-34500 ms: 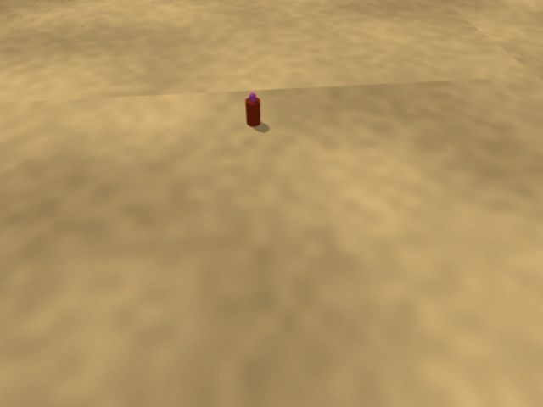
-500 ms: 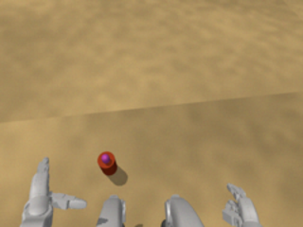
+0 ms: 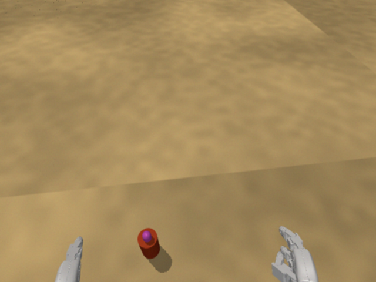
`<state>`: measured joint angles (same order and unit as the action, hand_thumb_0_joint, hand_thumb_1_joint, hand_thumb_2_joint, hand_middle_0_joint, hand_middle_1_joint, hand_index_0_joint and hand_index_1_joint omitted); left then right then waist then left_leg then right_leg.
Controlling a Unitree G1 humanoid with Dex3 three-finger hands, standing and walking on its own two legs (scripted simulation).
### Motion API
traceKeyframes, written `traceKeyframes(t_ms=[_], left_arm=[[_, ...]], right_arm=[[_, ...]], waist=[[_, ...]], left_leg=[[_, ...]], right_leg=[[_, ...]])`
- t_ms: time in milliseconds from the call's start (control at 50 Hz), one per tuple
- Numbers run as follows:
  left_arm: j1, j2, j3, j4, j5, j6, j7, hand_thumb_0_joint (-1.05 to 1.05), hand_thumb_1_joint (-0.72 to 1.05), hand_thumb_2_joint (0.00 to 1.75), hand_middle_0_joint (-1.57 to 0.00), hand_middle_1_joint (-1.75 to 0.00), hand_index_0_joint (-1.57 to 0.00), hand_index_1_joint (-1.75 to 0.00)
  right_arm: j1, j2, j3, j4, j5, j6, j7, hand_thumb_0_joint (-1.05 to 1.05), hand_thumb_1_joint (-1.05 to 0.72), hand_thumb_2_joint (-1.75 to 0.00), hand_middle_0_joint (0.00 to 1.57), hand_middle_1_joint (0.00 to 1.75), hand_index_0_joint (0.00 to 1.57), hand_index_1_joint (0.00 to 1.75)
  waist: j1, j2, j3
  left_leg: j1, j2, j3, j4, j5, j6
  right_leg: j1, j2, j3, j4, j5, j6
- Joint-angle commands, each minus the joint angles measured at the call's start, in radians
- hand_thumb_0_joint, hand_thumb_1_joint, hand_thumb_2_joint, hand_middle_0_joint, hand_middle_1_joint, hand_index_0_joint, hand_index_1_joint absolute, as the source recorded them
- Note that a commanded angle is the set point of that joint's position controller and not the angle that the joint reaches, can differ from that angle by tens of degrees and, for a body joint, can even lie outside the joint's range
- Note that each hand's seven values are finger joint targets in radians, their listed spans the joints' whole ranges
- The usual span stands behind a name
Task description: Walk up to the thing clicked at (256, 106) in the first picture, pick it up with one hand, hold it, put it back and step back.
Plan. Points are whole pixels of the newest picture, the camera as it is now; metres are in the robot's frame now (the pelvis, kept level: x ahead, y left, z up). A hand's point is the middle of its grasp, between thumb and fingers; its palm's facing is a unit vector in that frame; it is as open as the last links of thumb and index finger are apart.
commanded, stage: home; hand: left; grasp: from the side
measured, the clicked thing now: (148, 242) +0.42 +0.17 -0.62
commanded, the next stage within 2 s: stand in 1.54 s
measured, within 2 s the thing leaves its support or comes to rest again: neither
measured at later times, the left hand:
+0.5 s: hand (109, 281) +0.16 +0.16 -0.05, palm faces +0.10 -0.95 -0.29, open 17.4 cm
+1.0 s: hand out of the picture +0.16 +0.16 -0.05, palm faces +0.11 -0.96 -0.28, open 17.3 cm
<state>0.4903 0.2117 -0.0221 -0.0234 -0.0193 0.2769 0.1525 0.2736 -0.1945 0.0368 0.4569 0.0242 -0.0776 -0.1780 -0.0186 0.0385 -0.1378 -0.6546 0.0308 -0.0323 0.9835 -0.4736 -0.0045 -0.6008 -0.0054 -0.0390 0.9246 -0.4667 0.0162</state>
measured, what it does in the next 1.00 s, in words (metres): stands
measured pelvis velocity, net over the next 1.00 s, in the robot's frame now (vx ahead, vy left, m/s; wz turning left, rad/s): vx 0.00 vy -0.02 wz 0.00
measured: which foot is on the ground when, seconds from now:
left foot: down 0.00-1.00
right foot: down 0.00-1.00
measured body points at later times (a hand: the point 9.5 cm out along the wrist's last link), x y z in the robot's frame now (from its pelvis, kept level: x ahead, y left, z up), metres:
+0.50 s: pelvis +0.00 -0.02 +0.00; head +0.02 -0.02 +0.45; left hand +0.15 +0.21 -0.03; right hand +0.15 -0.26 -0.07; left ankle +0.01 +0.12 -0.68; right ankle +0.00 -0.13 -0.68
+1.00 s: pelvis +0.00 -0.02 +0.00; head +0.01 -0.02 +0.45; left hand +0.15 +0.21 -0.03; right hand +0.16 -0.26 -0.07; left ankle +0.01 +0.12 -0.68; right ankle +0.00 -0.13 -0.68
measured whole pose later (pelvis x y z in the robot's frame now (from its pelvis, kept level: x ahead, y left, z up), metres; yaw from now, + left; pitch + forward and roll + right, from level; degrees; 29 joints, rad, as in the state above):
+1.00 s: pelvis +0.00 -0.02 +0.00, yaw +0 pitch +7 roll -1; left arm 0.46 0.20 -0.01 0.02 -0.02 0.25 0.13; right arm 0.28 -0.21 0.03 0.51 0.01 -0.12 -0.18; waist -0.02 0.03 -0.11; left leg -0.62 0.04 -0.04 0.95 -0.45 -0.03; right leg -0.58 0.00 -0.05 0.92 -0.46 -0.01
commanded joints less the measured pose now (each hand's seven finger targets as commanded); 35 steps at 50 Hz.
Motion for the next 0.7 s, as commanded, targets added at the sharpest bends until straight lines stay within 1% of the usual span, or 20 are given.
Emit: traceKeyframes(t_ms=[0,40,60,140,160,180,200,240,280,360,400,440,460,500,540,560,600,620,660,680], left_arm=[[-0.1,0.128,0.081,-0.226,0.01,-0.061,0.006,0.0,-0.53,0.07,-0.05,-0.06,-0.05,-0.06],[-0.028,0.076,0.04,-0.144,0.012,-0.052,-0.001,0.0,-0.5,0.08,-0.05,-0.06,-0.05,-0.06],[-0.076,0.107,0.065,-0.211,0.009,-0.058,0.002,0.0,-0.52,0.07,-0.05,-0.06,-0.05,-0.06],[-0.041,0.096,0.055,-0.172,0.012,-0.055,0.002,0.0,-0.53,0.07,-0.05,-0.06,-0.05,-0.06],[-0.063,0.11,0.067,-0.188,0.009,-0.059,0.003,0.0,-0.53,0.07,-0.05,-0.06,-0.05,-0.06],[-0.034,0.096,0.06,-0.157,0.01,-0.057,-0.001,0.0,-0.54,0.06,-0.05,-0.06,-0.05,-0.06],[-0.061,0.112,0.068,-0.189,0.009,-0.062,0.0,0.0,-0.53,0.07,-0.05,-0.06,-0.05,-0.06],[-0.02,0.081,0.051,-0.122,0.01,-0.059,-0.003,0.0,-0.54,0.06,-0.05,-0.06,-0.05,-0.06],[-0.041,0.105,0.074,-0.157,0.01,-0.064,-0.001,0.0,-0.55,0.06,-0.05,-0.06,-0.05,-0.06],[-0.056,0.117,0.08,-0.178,0.01,-0.071,-0.002,0.0,-0.55,0.06,-0.05,-0.06,-0.05,-0.06],[-0.028,0.075,0.052,-0.116,0.009,-0.067,-0.007,0.0,-0.55,0.06,-0.05,-0.06,-0.05,-0.06],[-0.08,0.111,0.074,-0.175,0.009,-0.073,-0.005,0.0,-0.55,0.06,-0.05,-0.06,-0.05,-0.06],[-0.048,0.099,0.068,-0.142,0.011,-0.072,-0.008,0.0,-0.54,0.07,-0.05,-0.06,-0.05,-0.06],[-0.043,0.11,0.077,-0.158,0.01,-0.073,-0.005,0.0,-0.52,0.08,-0.05,-0.06,-0.05,-0.06],[-0.057,0.107,0.073,-0.168,0.008,-0.075,-0.006,0.0,-0.54,0.06,-0.05,-0.06,-0.05,-0.06],[-0.018,0.076,0.057,-0.1,0.01,-0.069,-0.009,0.0,-0.54,0.07,-0.05,-0.06,-0.05,-0.06],[-0.066,0.103,0.071,-0.164,0.01,-0.074,-0.008,0.0,-0.53,0.07,-0.05,-0.06,-0.05,-0.06],[-0.065,0.098,0.07,-0.136,0.009,-0.073,-0.009,0.0,-0.53,0.07,-0.05,-0.06,-0.05,-0.06],[-0.058,0.097,0.069,-0.145,0.009,-0.072,-0.01,0.0,-0.52,0.08,-0.05,-0.06,-0.05,-0.06],[-0.044,0.086,0.064,-0.121,0.01,-0.071,-0.01,0.0,-0.53,0.07,-0.05,-0.06,-0.05,-0.06]], right_arm=[[-0.048,-0.124,-0.05,-0.138,-0.009,-0.066,-0.016,0.0,-0.9,-0.9,0.2,0.3,0.2,0.3],[-0.054,-0.122,-0.048,-0.143,-0.011,-0.074,-0.014,0.0,-0.9,-0.9,0.2,0.3,0.2,0.3],[-0.054,-0.124,-0.049,-0.141,-0.01,-0.077,-0.014,0.0,-0.9,-0.9,0.2,0.3,0.2,0.3],[-0.055,-0.124,-0.046,-0.132,-0.011,-0.079,-0.014,0.0,-0.9,-0.9,0.2,0.3,0.2,0.3],[-0.06,-0.122,-0.045,-0.13,-0.009,-0.08,-0.015,0.0,-0.9,-0.9,0.2,0.3,0.2,0.3],[-0.061,-0.12,-0.045,-0.131,-0.01,-0.079,-0.015,0.0,-0.9,-0.9,0.2,0.3,0.2,0.3],[-0.058,-0.125,-0.048,-0.128,-0.01,-0.079,-0.016,0.0,-0.9,-0.9,0.2,0.3,0.2,0.3],[-0.061,-0.124,-0.048,-0.129,-0.01,-0.08,-0.013,0.0,-0.9,-0.9,0.2,0.3,0.2,0.3],[-0.063,-0.124,-0.051,-0.129,-0.01,-0.08,-0.014,0.0,-0.9,-0.9,0.2,0.3,0.2,0.3],[-0.058,-0.123,-0.052,-0.122,-0.009,-0.082,-0.015,0.0,-0.9,-0.9,0.2,0.3,0.2,0.3],[-0.067,-0.122,-0.051,-0.13,-0.009,-0.086,-0.015,0.0,-0.9,-0.9,0.2,0.3,0.2,0.3],[-0.062,-0.127,-0.053,-0.124,-0.009,-0.087,-0.015,0.0,-0.9,-0.9,0.2,0.3,0.2,0.3],[-0.067,-0.123,-0.052,-0.125,-0.01,-0.086,-0.015,0.0,-0.9,-0.9,0.2,0.3,0.2,0.3],[-0.058,-0.126,-0.054,-0.115,-0.01,-0.088,-0.014,0.0,-0.9,-0.9,0.2,0.3,0.2,0.3],[-0.061,-0.123,-0.052,-0.121,-0.009,-0.089,-0.016,0.0,-0.9,-0.9,0.2,0.3,0.2,0.3],[-0.064,-0.122,-0.051,-0.12,-0.011,-0.09,-0.015,0.0,-0.9,-0.9,0.2,0.3,0.2,0.3],[-0.062,-0.124,-0.054,-0.119,-0.012,-0.09,-0.018,0.0,-0.9,-0.9,0.2,0.3,0.2,0.3],[-0.064,-0.127,-0.053,-0.113,-0.011,-0.092,-0.016,0.0,-0.9,-0.9,0.2,0.3,0.2,0.3],[-0.064,-0.127,-0.053,-0.117,-0.011,-0.094,-0.017,0.0,-0.9,-0.9,0.2,0.3,0.2,0.3],[-0.069,-0.123,-0.051,-0.117,-0.01,-0.095,-0.018,0.0,-0.9,-0.9,0.2,0.3,0.2,0.3]], waist=[[-0.016,0.021,-0.068],[-0.021,0.001,-0.065],[-0.013,0.032,-0.07],[-0.014,0.001,-0.079],[-0.009,0.004,-0.049],[-0.009,-0.003,-0.057],[-0.009,-0.012,-0.072],[-0.013,-0.025,-0.043],[-0.001,-0.011,-0.058],[0.0,-0.006,-0.066],[-0.013,-0.047,-0.04],[-0.008,-0.003,-0.057],[-0.007,-0.022,-0.056],[-0.001,-0.015,-0.079],[-0.002,-0.009,-0.06],[-0.011,-0.039,-0.04],[-0.014,-0.03,-0.069],[-0.011,-0.03,-0.032],[-0.012,-0.023,-0.059],[-0.006,-0.036,-0.036]], left_leg=[[0.111,-0.019,0.013,-0.178,0.192,0.009],[0.111,-0.022,0.015,-0.173,0.201,0.01],[0.117,-0.022,0.016,-0.18,0.195,0.007],[0.121,-0.024,0.014,-0.176,0.205,0.009],[0.104,-0.025,0.017,-0.178,0.186,0.009],[0.108,-0.025,0.019,-0.174,0.196,0.01],[0.113,-0.024,0.017,-0.174,0.205,0.011],[0.095,-0.023,0.015,-0.175,0.193,0.012],[0.099,-0.024,0.02,-0.172,0.206,0.011],[0.109,-0.027,0.028,-0.166,0.212,0.013],[0.096,-0.025,0.026,-0.166,0.195,0.017],[0.106,-0.025,0.028,-0.174,0.178,0.014],[0.101,-0.027,0.025,-0.172,0.174,0.015],[0.114,-0.025,0.024,-0.17,0.201,0.014],[0.102,-0.028,0.03,-0.168,0.188,0.014],[0.099,-0.025,0.026,-0.173,0.175,0.016],[0.11,-0.028,0.033,-0.165,0.174,0.019],[0.098,-0.025,0.029,-0.178,0.156,0.017],[0.108,-0.027,0.032,-0.171,0.172,0.016],[0.102,-0.024,0.029,-0.179,0.163,0.015]], right_leg=[[0.04,0.03,-0.021,-0.153,0.171,-0.025],[0.046,0.031,-0.02,-0.155,0.185,-0.023],[0.05,0.03,-0.02,-0.153,0.181,-0.026],[0.064,0.031,-0.021,-0.164,0.193,-0.023],[0.052,0.028,-0.019,-0.172,0.177,-0.021],[0.06,0.028,-0.018,-0.172,0.186,-0.021],[0.065,0.029,-0.02,-0.172,0.195,-0.021],[0.054,0.03,-0.021,-0.173,0.184,-0.02],[0.064,0.027,-0.018,-0.171,0.198,-0.02],[0.068,0.024,-0.01,-0.176,0.21,-0.018],[0.056,0.025,-0.012,-0.179,0.199,-0.014],[0.055,0.023,-0.008,-0.179,0.179,-0.019],[0.06,0.024,-0.011,-0.184,0.174,-0.017],[0.074,0.024,-0.009,-0.174,0.196,-0.019],[0.061,0.023,-0.007,-0.181,0.19,-0.018],[0.057,0.026,-0.011,-0.181,0.175,-0.017],[0.059,0.02,0.0,-0.192,0.181,-0.013],[0.046,0.023,-0.007,-0.189,0.157,-0.016],[0.053,0.023,-0.004,-0.186,0.175,-0.015],[0.05,0.025,-0.01,-0.185,0.161,-0.017]])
